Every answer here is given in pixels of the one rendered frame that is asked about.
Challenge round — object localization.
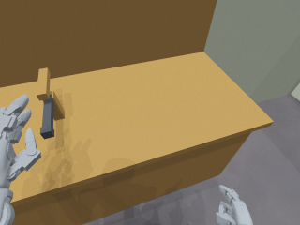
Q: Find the robot right hand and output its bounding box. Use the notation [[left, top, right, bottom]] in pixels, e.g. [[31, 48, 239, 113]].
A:
[[216, 185, 253, 225]]

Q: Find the tap lever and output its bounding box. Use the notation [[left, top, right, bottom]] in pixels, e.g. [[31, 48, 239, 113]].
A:
[[40, 94, 54, 140]]

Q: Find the robot left hand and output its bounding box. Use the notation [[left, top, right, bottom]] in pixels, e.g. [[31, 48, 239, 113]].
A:
[[0, 94, 41, 188]]

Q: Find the left robot forearm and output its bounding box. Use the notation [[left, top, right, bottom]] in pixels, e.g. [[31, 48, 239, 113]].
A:
[[0, 187, 15, 225]]

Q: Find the counter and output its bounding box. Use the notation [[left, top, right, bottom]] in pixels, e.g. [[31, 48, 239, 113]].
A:
[[0, 0, 274, 225]]

